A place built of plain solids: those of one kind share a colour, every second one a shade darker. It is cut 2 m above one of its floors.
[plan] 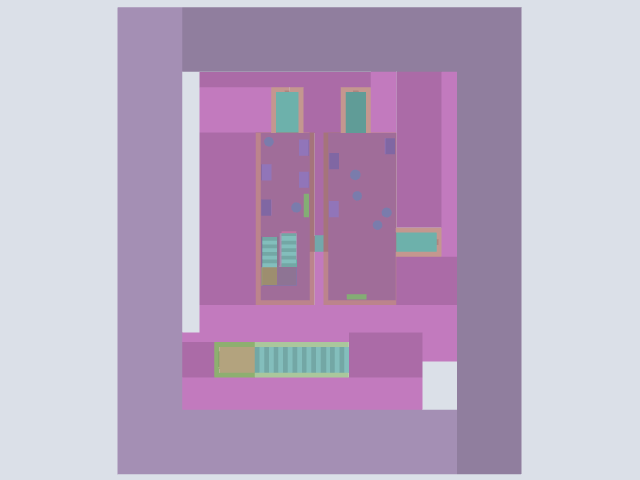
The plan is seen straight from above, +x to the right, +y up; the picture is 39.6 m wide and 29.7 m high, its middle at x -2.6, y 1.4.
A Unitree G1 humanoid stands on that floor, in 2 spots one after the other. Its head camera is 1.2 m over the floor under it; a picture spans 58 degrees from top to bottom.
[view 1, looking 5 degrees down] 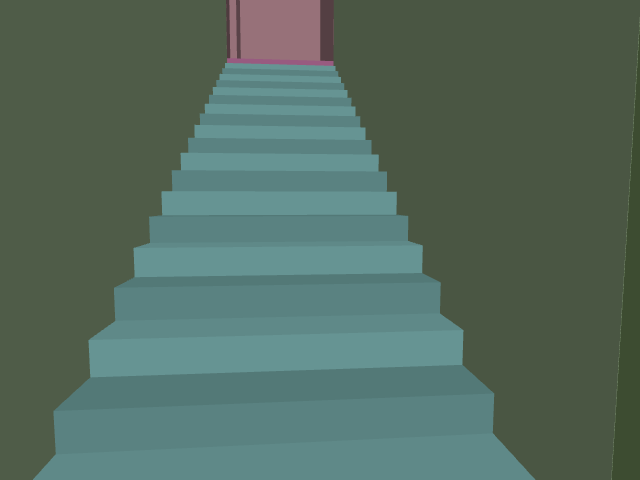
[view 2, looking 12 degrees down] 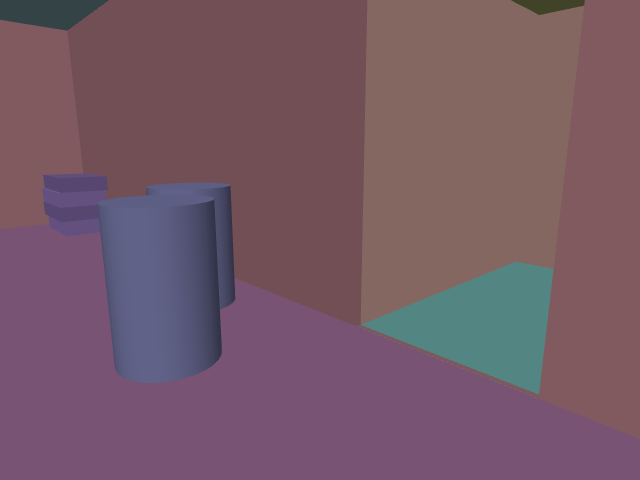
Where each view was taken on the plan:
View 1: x -7.57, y -6.01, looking -5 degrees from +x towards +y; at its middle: step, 2.71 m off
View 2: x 0.00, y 0.00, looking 47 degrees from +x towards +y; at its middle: wall_cellar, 3.13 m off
